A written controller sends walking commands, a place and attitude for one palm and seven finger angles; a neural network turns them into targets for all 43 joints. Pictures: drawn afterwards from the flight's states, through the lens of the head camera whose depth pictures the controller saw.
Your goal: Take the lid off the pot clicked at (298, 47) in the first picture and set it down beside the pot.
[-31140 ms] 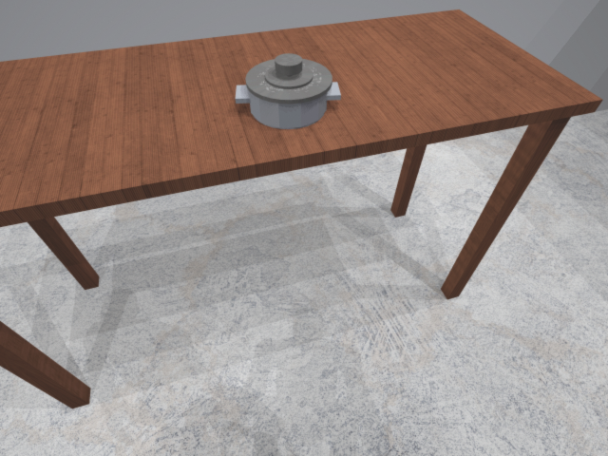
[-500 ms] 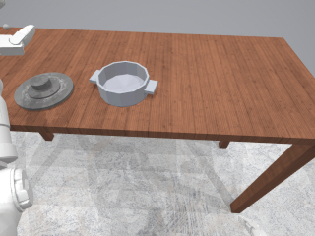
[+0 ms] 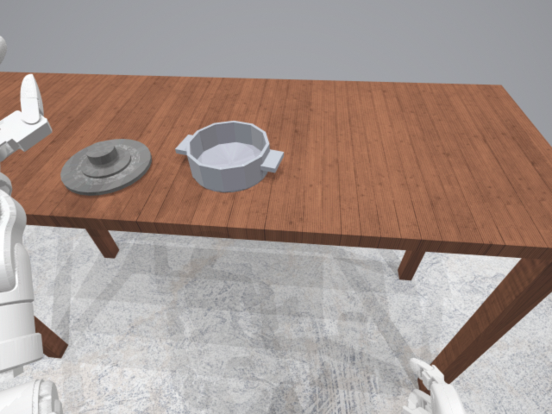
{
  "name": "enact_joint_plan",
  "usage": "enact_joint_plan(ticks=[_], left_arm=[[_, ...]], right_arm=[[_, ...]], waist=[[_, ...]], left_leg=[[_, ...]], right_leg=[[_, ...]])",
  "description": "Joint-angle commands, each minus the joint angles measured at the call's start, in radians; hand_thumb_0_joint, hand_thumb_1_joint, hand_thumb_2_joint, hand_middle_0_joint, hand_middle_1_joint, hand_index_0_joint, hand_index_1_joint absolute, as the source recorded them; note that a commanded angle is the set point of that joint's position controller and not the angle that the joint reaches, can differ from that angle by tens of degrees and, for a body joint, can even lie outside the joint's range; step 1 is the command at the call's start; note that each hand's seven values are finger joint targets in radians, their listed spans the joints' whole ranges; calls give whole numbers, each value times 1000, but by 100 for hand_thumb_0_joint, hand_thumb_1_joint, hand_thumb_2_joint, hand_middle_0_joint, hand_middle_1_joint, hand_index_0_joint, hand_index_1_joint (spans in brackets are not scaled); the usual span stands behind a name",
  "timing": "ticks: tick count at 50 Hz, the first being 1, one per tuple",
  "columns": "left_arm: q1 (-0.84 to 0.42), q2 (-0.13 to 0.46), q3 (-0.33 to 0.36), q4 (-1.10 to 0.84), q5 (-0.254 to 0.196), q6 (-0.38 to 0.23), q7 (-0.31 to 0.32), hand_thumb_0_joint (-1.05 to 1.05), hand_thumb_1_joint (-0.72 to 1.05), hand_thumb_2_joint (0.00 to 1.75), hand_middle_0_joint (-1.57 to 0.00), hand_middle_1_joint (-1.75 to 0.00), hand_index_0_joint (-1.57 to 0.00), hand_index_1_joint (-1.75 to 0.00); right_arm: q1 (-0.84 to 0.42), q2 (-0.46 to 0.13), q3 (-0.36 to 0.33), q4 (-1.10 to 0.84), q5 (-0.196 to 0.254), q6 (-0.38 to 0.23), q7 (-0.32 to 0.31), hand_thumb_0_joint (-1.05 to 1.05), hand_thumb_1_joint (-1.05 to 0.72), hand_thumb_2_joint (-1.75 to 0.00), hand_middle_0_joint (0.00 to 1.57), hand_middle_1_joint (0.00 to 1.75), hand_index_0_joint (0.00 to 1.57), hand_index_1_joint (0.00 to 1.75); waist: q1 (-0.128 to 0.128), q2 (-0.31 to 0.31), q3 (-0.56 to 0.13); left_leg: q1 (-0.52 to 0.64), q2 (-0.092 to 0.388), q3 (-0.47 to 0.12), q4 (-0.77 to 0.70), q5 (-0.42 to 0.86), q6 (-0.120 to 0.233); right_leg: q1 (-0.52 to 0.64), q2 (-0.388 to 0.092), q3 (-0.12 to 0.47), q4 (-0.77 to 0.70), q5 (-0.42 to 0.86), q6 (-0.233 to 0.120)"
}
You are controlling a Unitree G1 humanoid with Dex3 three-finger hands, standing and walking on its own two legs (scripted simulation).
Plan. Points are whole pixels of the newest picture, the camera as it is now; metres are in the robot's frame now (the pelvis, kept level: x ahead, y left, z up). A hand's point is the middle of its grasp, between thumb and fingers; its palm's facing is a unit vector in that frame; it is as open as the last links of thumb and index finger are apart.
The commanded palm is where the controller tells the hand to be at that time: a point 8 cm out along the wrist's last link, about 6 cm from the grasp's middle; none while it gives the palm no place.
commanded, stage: draw the hand back to the body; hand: left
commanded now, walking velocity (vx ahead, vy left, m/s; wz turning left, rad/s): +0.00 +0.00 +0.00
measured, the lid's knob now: (101, 152) +0.52 +0.38 +0.10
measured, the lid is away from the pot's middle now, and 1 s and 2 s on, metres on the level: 0.24 0.24 0.24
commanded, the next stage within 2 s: step back with the hand held close in 0.92 s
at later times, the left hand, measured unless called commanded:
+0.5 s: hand (5, 180) +0.23 +0.26 +0.29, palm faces +0.52 -0.83 -0.21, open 7.5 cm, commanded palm +0.17 +0.29 +0.29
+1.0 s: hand out of the picture +0.17 +0.25 +0.28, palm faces +0.55 -0.79 -0.28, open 7.4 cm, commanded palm +0.12 +0.29 +0.28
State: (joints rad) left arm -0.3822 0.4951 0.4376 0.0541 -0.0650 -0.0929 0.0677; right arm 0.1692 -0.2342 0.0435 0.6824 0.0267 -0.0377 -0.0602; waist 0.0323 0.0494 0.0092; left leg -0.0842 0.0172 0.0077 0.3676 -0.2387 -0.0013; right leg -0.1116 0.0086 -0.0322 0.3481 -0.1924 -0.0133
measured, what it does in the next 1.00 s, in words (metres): stands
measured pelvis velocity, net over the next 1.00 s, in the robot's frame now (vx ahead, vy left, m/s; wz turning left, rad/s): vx -0.01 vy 0.01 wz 0.01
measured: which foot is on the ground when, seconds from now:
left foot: down 0.00-1.00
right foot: down 0.00-1.00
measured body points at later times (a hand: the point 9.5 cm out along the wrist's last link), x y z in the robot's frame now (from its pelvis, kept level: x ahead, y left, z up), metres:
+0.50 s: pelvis -0.01 +0.00 +0.00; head -0.03 -0.02 +0.45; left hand +0.20 +0.30 +0.30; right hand +0.18 -0.21 -0.09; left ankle -0.02 +0.12 -0.75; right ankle +0.00 -0.11 -0.75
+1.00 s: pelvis -0.01 +0.01 +0.00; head -0.04 -0.01 +0.45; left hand +0.14 +0.29 +0.29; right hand +0.20 -0.19 -0.08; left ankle -0.02 +0.12 -0.75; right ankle +0.00 -0.11 -0.75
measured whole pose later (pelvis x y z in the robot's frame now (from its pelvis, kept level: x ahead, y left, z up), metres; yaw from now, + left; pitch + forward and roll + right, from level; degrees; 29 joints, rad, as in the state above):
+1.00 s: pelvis -0.01 +0.01 +0.00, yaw +1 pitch -6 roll -1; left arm 0.24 0.37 0.46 -0.62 -0.09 -0.14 0.08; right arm 0.15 -0.19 0.04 0.70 -0.02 -0.15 -0.07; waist 0.09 0.05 0.02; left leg -0.04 0.01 0.00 0.39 -0.25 0.01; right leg -0.05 0.00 -0.04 0.34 -0.19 0.00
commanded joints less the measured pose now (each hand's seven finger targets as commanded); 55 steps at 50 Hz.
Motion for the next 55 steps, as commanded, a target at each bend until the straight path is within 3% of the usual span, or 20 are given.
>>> enact_joint_plan(ticks=[1,4,7,9,14,19,21,24,25,30,34,38,42,44,48,51,52,53,54,55], left_arm=[[-302,262,70,-254,-11,-60,12,0,85,90,-21,-32,-21,-32],[-246,223,50,-298,-18,-59,10,0,90,90,-20,-30,-20,-30],[-189,240,90,-340,-24,-61,15,0,90,90,-20,-30,-20,-30],[-155,240,105,-378,-29,-67,16,0,90,90,-20,-30,-20,-30],[-72,175,75,-509,-34,-82,14,0,90,90,-20,-30,-20,-30],[45,154,95,-539,-40,-80,15,0,90,90,-20,-30,-20,-30],[98,149,108,-549,-44,-79,15,0,90,90,-20,-30,-20,-30],[173,134,111,-649,-46,-93,13,0,90,90,-20,-30,-20,-30],[184,105,80,-683,-41,-95,10,0,90,90,-20,-30,-20,-30],[302,122,128,-726,-43,-97,17,0,90,90,-20,-30,-20,-30],[414,88,112,-808,-40,-101,13,0,90,90,-20,-30,-20,-30],[500,71,100,-858,-37,-98,11,0,90,90,-20,-30,-20,-30],[434,98,131,-845,-35,-101,29,0,90,90,-20,-30,-20,-30],[465,82,121,-849,-34,-100,28,0,90,90,-20,-30,-20,-30],[479,47,79,-847,-30,-94,22,0,90,90,-20,-30,-20,-30],[493,88,121,-885,-30,-100,29,0,90,90,-20,-30,-20,-30],[316,255,259,-968,-11,-149,51,0,90,90,-20,-30,-20,-30],[345,238,257,-905,-9,-168,58,0,90,90,-20,-30,-20,-30],[447,165,199,-853,-7,-161,54,0,90,90,-20,-30,-20,-30],[510,129,170,-837,-4,-151,51,0,90,90,-20,-30,-20,-30]], right_arm=[[-132,-110,-45,-148,2,-59,-10,0,-90,-90,20,30,20,30],[-143,-105,-43,-148,0,-70,-10,0,-90,-90,20,30,20,30],[-151,-102,-43,-148,-6,-78,-13,0,-90,-90,20,30,20,30],[-160,-98,-43,-146,-8,-83,-15,0,-90,-90,20,30,20,30],[-175,-88,-43,-153,-13,-105,-13,0,-90,-90,20,30,20,30],[-176,-83,-44,-143,-19,-114,-16,0,-90,-90,20,30,20,30],[-176,-81,-45,-144,-21,-118,-17,0,-90,-90,20,30,20,30],[-182,-76,-47,-151,-26,-130,-13,0,-90,-90,20,30,20,30],[-187,-75,-45,-153,-27,-134,-11,0,-90,-90,20,30,20,30],[-178,-70,-49,-143,-36,-145,-11,0,-90,-90,20,30,20,30],[-173,-64,-49,-150,-39,-153,-5,0,-90,-90,20,30,20,30],[-174,-62,-48,-158,-39,-160,-3,0,-90,-90,20,30,20,30],[-159,-59,-49,-140,-41,-161,-16,0,-90,-90,20,30,20,30],[-161,-57,-48,-142,-41,-165,-18,0,-90,-90,20,30,20,30],[-166,-57,-44,-146,-42,-166,-13,0,-90,-90,20,30,20,30],[-161,-58,-48,-147,-47,-165,-12,0,-90,-90,20,30,20,30],[-148,-105,-51,-197,-25,-135,-2,0,-90,-90,20,30,20,30],[-142,-84,-45,-179,-30,-119,-3,0,-90,-90,20,30,20,30],[-139,-90,-56,-178,-31,-108,-2,0,-90,-90,20,30,20,30],[-122,-91,-63,-186,-25,-96,3,0,-90,-90,20,30,20,30]], waist=[[4,25,-196],[4,49,-166],[16,9,-165],[18,19,-159],[19,47,-172],[24,32,-117],[29,-4,-100],[36,22,-127],[34,48,-127],[39,8,-104],[42,43,-97],[42,10,-64],[35,4,-54],[38,37,-61],[35,32,-34],[48,13,-82],[0,9,-18],[-2,-16,-19],[-12,-83,-18],[-18,-112,-46]], left_leg=[[34,-6,38,-31,230,44],[43,-5,37,-38,207,44],[34,-6,32,-40,201,46],[39,-5,35,-42,187,46],[59,-5,30,-45,198,41],[46,-2,31,-50,182,42],[35,-1,26,-52,179,44],[54,0,25,-49,186,43],[54,-2,25,-50,191,40],[41,2,24,-42,188,40],[44,4,20,-40,200,36],[37,7,13,-37,193,37],[28,6,11,-36,160,36],[36,5,10,-36,167,36],[35,6,3,-40,169,36],[35,6,2,-36,188,34],[-65,19,-27,22,114,50],[-87,15,-46,43,83,47],[-80,15,-49,70,105,48],[-73,19,-46,95,131,47]], right_leg=[[75,-8,-9,-34,201,-12],[57,-6,-10,-46,172,-13],[72,-6,-9,-47,166,-12],[68,-8,-7,-54,150,-11],[73,-6,-11,-50,156,-13],[57,-5,-11,-61,141,-12],[59,-4,-12,-61,138,-12],[71,-8,-12,-57,145,-12],[71,-7,-12,-52,147,-13],[63,-10,-13,-55,147,-10],[63,-13,-15,-52,155,-13],[43,-9,-18,-53,144,-12],[33,-14,-16,-60,111,-13],[37,-16,-14,-59,118,-15],[24,-13,-18,-56,114,-15],[59,-17,-18,-45,136,-16],[-39,-73,96,-68,209,-11],[-43,-104,103,-67,221,-21],[-61,-117,115,-71,248,-23],[-67,-131,113,-63,266,-23]])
